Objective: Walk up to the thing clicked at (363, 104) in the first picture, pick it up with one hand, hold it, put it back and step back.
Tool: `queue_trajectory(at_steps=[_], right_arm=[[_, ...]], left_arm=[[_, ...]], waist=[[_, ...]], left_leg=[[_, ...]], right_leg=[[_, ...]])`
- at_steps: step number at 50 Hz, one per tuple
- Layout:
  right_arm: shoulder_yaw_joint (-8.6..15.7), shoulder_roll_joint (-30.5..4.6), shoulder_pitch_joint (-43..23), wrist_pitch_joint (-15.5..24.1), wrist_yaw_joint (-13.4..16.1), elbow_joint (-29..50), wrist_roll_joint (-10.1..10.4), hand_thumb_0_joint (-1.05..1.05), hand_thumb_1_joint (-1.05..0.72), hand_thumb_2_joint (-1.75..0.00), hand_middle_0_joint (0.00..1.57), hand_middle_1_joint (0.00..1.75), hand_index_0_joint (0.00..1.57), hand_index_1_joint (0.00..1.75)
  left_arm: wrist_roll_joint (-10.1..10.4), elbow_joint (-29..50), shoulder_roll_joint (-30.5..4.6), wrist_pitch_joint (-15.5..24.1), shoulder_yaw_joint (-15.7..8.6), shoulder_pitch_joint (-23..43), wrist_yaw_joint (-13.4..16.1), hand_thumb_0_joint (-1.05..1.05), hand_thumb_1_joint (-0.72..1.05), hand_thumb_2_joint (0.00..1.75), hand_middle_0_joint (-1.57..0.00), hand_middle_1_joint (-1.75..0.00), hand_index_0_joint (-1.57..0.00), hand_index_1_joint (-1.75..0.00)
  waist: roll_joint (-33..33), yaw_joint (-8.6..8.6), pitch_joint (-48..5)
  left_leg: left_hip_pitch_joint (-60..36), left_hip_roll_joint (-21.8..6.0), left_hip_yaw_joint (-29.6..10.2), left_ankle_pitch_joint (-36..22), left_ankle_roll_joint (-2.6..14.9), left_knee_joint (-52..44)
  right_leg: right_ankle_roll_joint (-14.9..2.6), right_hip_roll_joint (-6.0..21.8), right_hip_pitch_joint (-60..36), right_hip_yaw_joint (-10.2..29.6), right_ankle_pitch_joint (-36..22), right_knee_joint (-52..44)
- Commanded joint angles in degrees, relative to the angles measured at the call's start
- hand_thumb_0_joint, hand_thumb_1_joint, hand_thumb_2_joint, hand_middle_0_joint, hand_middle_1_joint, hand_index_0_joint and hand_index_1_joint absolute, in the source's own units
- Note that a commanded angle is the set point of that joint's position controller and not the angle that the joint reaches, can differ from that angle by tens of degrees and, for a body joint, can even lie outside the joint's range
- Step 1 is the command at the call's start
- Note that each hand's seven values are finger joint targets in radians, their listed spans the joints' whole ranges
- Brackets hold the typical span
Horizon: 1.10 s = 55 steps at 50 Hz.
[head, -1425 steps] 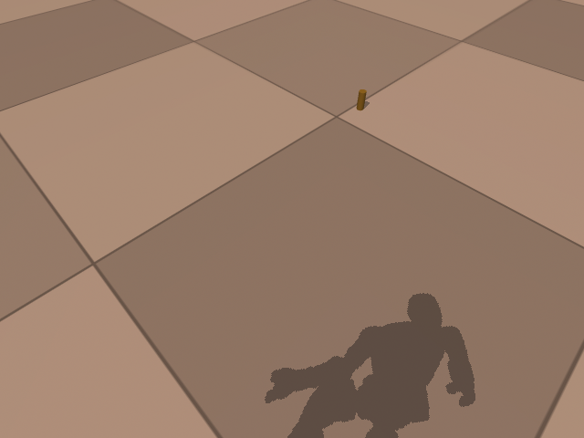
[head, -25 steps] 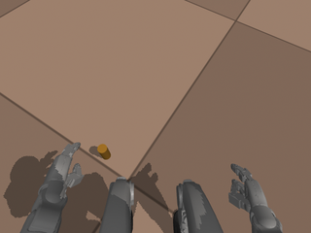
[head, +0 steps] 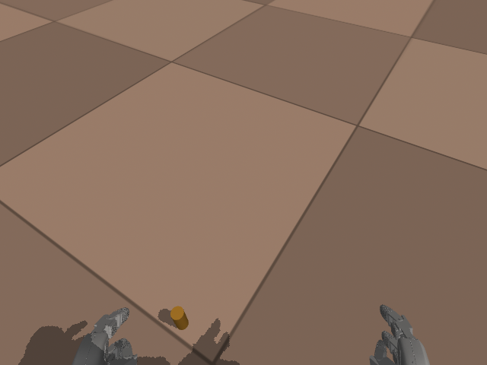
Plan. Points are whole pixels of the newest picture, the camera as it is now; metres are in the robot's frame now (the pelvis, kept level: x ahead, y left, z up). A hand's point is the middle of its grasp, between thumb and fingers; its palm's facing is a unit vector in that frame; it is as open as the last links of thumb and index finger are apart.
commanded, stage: home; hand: left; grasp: from above
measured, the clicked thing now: (179, 318) +0.41 +0.23 -0.65
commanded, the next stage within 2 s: stand in 2.00 s
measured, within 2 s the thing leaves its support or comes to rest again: neither
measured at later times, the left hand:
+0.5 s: hand out of the picture +0.16 +0.18 -0.04, palm faces +0.06 -0.98 -0.20, open 7.5 cm
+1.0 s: hand out of the picture +0.16 +0.18 -0.04, palm faces +0.04 -0.98 -0.19, open 7.4 cm
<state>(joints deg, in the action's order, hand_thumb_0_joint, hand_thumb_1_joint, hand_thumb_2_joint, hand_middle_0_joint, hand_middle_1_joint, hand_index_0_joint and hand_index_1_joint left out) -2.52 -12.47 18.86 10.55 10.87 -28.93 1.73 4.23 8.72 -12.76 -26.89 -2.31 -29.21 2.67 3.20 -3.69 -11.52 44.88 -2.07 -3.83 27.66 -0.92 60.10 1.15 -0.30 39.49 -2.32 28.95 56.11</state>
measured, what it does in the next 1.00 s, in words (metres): stands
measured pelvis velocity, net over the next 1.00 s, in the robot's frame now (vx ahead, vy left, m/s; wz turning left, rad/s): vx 0.00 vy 0.00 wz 0.00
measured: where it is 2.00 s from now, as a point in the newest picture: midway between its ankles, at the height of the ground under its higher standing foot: outside the picture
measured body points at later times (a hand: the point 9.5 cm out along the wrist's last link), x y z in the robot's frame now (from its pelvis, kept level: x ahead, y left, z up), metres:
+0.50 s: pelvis +0.00 +0.00 +0.00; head +0.01 +0.00 +0.45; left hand +0.15 +0.23 -0.02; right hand +0.16 -0.24 -0.05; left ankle +0.02 +0.12 -0.67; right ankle -0.01 -0.14 -0.67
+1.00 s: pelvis +0.00 +0.00 +0.00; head +0.01 +0.00 +0.45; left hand +0.15 +0.23 -0.03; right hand +0.16 -0.25 -0.05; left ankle +0.02 +0.12 -0.67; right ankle -0.01 -0.14 -0.67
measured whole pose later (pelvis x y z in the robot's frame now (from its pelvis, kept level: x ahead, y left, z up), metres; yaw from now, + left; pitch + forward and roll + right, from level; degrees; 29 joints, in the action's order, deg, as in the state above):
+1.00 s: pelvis +0.00 +0.00 +0.00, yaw +0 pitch +9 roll -3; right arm -2.0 -12.9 17.0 13.8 10.6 -30.4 0.5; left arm 3.2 7.0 -13.0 -26.0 -1.8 -28.9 0.6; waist 2.5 -2.5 -9.6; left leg 40.9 -1.9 -3.5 27.0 -1.0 58.5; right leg 1.2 -0.1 35.9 -2.0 28.5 55.0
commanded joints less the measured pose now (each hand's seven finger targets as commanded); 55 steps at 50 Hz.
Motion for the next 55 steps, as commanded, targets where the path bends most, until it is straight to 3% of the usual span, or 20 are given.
queue_trajectory(at_steps=[1, 4, 10, 12, 13, 19, 20, 24, 37, 45, 53, 54, 55], right_arm=[[3.2, -6.4, -4.7, 4.6, 0.6, 8.8, -0.8, 0.00, -0.90, -0.90, 0.20, 0.30, 0.20, 0.30], [3.2, -6.8, -4.9, 5.1, 0.6, 8.6, -1.0, 0.00, -0.90, -0.90, 0.20, 0.30, 0.20, 0.30], [3.5, -7.0, -5.4, 6.0, 0.2, 8.3, -1.4, 0.00, -0.90, -0.90, 0.20, 0.30, 0.20, 0.30], [3.5, -7.2, -5.8, 6.0, 0.1, 8.2, -1.4, 0.00, -0.90, -0.90, 0.20, 0.30, 0.20, 0.30], [3.5, -7.3, -6.1, 6.1, 0.1, 8.3, -1.4, 0.00, -0.90, -0.90, 0.20, 0.30, 0.20, 0.30], [3.4, -7.0, -5.9, 6.3, 0.1, 7.8, -1.7, 0.00, -0.90, -0.90, 0.20, 0.30, 0.20, 0.30], [3.4, -7.1, -6.2, 6.3, 0.2, 7.7, -1.6, 0.00, -0.90, -0.90, 0.20, 0.30, 0.20, 0.30], [3.3, -7.2, -6.3, 6.4, 0.2, 7.7, -1.6, 0.00, -0.90, -0.90, 0.20, 0.30, 0.20, 0.30], [3.5, -7.0, -6.1, 6.7, 0.4, 7.5, -1.6, 0.00, -0.90, -0.90, 0.20, 0.30, 0.20, 0.30], [3.5, -7.2, -6.3, 6.8, 0.3, 7.4, -1.5, 0.00, -0.90, -0.90, 0.20, 0.30, 0.20, 0.30], [3.6, -7.3, -6.3, 7.0, 0.4, 7.5, -1.5, 0.00, -0.90, -0.90, 0.20, 0.30, 0.20, 0.30], [3.7, -7.4, -5.9, 6.9, 0.4, 7.1, -1.5, 0.00, -0.90, -0.90, 0.20, 0.30, 0.20, 0.30], [3.7, -7.3, -6.1, 7.0, 0.4, 7.4, -1.5, 0.00, -0.90, -0.90, 0.20, 0.30, 0.20, 0.30]], left_arm=[[-0.7, 10.5, -5.0, 2.4, -3.0, -0.2, -0.4, 0.00, 0.89, 0.90, -0.20, -0.30, -0.20, -0.30], [-1.0, 9.4, -5.2, 2.5, -2.9, 1.3, -1.0, 0.00, 0.88, 0.89, -0.20, -0.30, -0.20, -0.30], [-1.5, 10.5, -5.6, 3.2, -3.4, 1.9, -1.6, 0.00, 0.83, 0.86, -0.19, -0.29, -0.19, -0.29], [-1.6, 10.4, -5.7, 3.4, -3.2, 2.4, -1.6, 0.00, 0.88, 0.89, -0.20, -0.30, -0.20, -0.30], [-1.7, 10.6, -5.7, 3.6, -3.0, 2.5, -1.6, 0.00, 0.81, 0.85, -0.19, -0.29, -0.19, -0.29], [-1.5, 10.6, -5.7, 3.9, -3.3, 2.1, -1.3, 0.00, 0.89, 0.89, -0.20, -0.30, -0.20, -0.30], [-1.5, 10.1, -5.7, 3.8, -3.0, 1.9, -1.2, 0.00, 0.84, 0.86, -0.19, -0.29, -0.19, -0.29], [-1.5, 9.5, -5.6, 3.9, -2.9, 2.2, -1.3, 0.00, 0.90, 0.90, -0.20, -0.30, -0.20, -0.30], [-1.5, 9.7, -5.9, 3.8, -3.5, 1.6, -1.3, 0.00, 0.90, 0.90, -0.20, -0.30, -0.20, -0.30], [-1.5, 9.8, -5.5, 3.8, -2.4, 2.4, -1.4, 0.00, 0.90, 0.90, -0.20, -0.30, -0.20, -0.30], [-1.5, 9.5, -5.7, 3.9, -2.7, 2.1, -1.5, 0.00, 0.90, 0.90, -0.20, -0.30, -0.20, -0.30], [-1.4, 10.1, -6.8, 3.8, -3.8, 1.8, -1.4, 0.00, 0.90, 0.90, -0.20, -0.30, -0.20, -0.30], [-1.6, 9.5, -6.0, 3.8, -2.9, 1.6, -1.4, 0.00, 0.90, 0.90, -0.20, -0.30, -0.20, -0.30]], waist=[[-1.0, 0.58, -2.8], [-2.6, 0.42, -0.6], [0.5, 1.06, -1.6], [0.4, 0.86, -1.7], [0.0, 1.11, -1.0], [-0.2, 1.11, -3.0], [-0.6, 1.23, -2.2], [-0.6, 1.14, -1.6], [-0.5, 1.39, -2.4], [0.3, 1.15, -0.7], [-0.8, 1.12, -0.7], [0.3, 1.58, -1.7], [-0.3, 1.21, -1.4]], left_leg=[[-10.8, 1.6, 1.2, -14.7, 1.50, -10.2], [-10.1, 2.0, 1.9, -13.7, 1.82, -9.9], [-11.8, 2.0, 1.7, -12.1, 1.35, -11.3], [-12.0, 1.9, 1.7, -12.1, 1.39, -11.2], [-11.7, 1.8, 1.4, -11.6, 1.36, -11.7], [-12.2, 1.9, 1.6, -13.4, 1.47, -10.7], [-12.0, 2.0, 1.8, -13.3, 1.53, -10.6], [-11.7, 1.8, 1.4, -11.2, 1.49, -11.4], [-11.5, 1.9, 1.8, -11.4, 1.55, -10.9], [-11.6, 1.4, 1.2, -9.8, 1.39, -12.3], [-11.2, 1.5, 1.7, -9.0, 1.51, -11.7], [-11.4, 1.6, 1.5, -9.9, 1.45, -11.6], [-11.4, 1.5, 1.5, -10.4, 1.40, -11.6]], right_leg=[[-1.23, -1.5, -3.0, -2.0, -14.4, -9.9], [-0.65, -1.1, -2.8, -1.7, -14.4, -11.0], [-1.03, -1.2, -3.3, -1.9, -12.1, -10.5], [-1.09, -1.2, -3.3, -1.7, -12.2, -10.5], [-1.04, -1.3, -3.2, -2.0, -11.6, -10.5], [-0.97, -1.1, -4.5, -1.5, -13.6, -10.4], [-0.82, -1.1, -4.3, -1.5, -13.6, -10.6], [-1.00, -1.3, -3.5, -1.7, -11.2, -10.8], [-0.84, -1.0, -4.1, -1.3, -11.7, -11.1], [-1.11, -1.4, -2.9, -1.8, -9.8, -10.5], [-0.96, -1.2, -3.0, -1.4, -9.2, -11.1], [-1.02, -1.2, -3.5, -1.3, -9.9, -10.9], [-1.04, -1.2, -3.5, -1.4, -10.4, -10.6]])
